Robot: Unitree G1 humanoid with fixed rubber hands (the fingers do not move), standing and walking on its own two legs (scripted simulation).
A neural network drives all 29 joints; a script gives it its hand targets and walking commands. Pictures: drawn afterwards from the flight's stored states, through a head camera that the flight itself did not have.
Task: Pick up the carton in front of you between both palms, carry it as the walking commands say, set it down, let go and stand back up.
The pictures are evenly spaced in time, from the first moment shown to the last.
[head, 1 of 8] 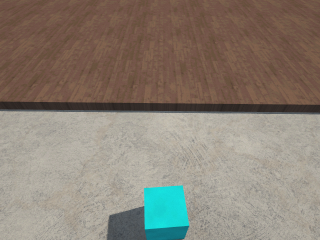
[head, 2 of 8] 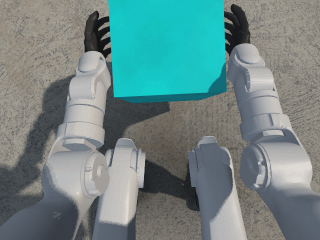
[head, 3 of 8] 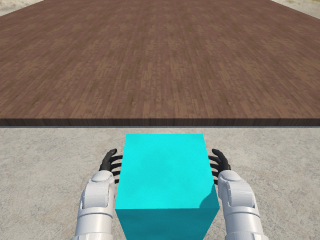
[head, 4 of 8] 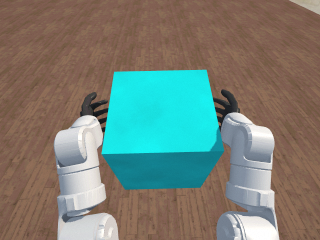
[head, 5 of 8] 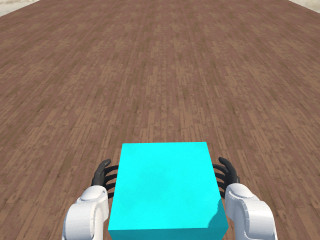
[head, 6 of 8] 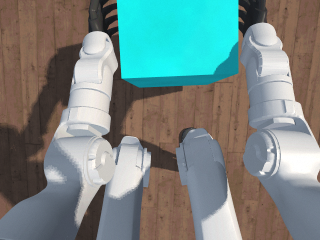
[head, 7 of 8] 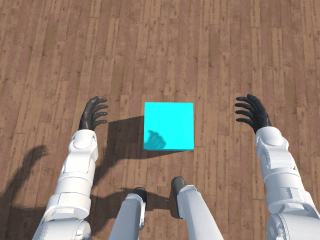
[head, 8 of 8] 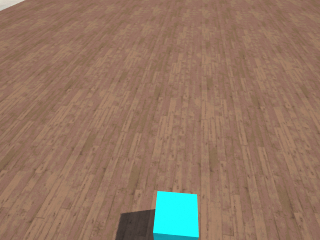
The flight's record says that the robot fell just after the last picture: no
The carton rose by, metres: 0.85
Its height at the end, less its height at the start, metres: +0.10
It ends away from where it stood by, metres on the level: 3.03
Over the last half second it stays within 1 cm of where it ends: yes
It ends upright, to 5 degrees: yes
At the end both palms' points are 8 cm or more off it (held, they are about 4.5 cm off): yes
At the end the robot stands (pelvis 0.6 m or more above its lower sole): yes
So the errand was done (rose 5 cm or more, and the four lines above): yes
